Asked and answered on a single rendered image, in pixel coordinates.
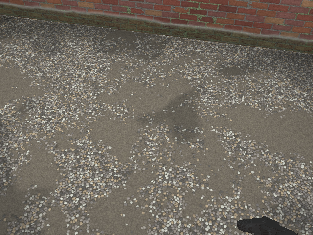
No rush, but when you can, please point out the robot right hand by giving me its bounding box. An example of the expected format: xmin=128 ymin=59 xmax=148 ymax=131
xmin=237 ymin=216 xmax=298 ymax=235

